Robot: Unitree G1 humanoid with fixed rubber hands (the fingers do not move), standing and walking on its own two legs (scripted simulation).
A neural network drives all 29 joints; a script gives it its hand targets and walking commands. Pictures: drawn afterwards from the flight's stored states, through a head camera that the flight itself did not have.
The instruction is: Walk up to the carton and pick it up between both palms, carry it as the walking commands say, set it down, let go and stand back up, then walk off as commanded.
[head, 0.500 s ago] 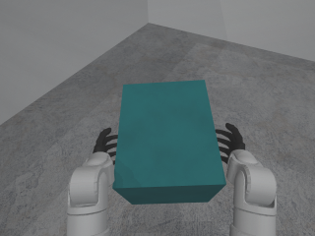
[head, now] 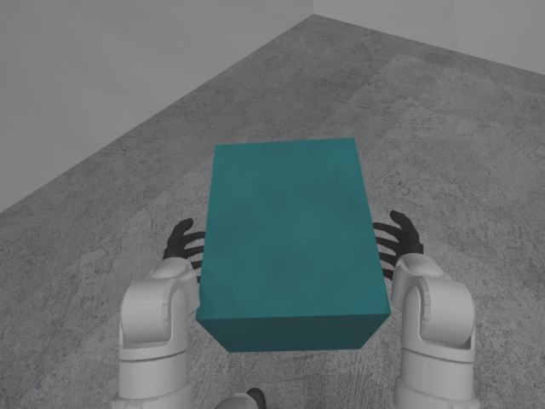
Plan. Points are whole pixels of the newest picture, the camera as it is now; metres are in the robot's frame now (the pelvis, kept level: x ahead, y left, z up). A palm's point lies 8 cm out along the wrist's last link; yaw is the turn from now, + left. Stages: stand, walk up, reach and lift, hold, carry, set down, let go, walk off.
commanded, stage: carry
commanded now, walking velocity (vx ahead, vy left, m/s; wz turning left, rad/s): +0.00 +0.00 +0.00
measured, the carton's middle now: (289, 249) +0.36 +0.01 -0.01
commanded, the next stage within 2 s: none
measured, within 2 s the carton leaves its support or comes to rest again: neither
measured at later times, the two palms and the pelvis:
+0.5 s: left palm (183, 287) +0.25 +0.14 +0.08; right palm (426, 280) +0.27 -0.16 +0.08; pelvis -0.02 -0.01 +0.00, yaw +1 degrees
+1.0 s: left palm (182, 279) +0.27 +0.15 +0.08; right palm (417, 273) +0.28 -0.15 +0.08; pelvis -0.01 -0.01 +0.00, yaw +1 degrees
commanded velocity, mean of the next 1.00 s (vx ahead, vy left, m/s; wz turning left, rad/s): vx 0.00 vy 0.00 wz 0.00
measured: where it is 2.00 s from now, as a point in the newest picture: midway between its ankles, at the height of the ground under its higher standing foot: outside the picture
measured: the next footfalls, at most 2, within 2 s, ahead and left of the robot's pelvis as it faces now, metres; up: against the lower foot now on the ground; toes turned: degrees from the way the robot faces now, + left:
left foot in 0.16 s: +0.10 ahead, +0.13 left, +0.00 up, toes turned +7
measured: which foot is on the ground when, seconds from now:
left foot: down 0.00-0.02, up 0.04-0.14, down 0.16-1.00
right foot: down 0.00-1.00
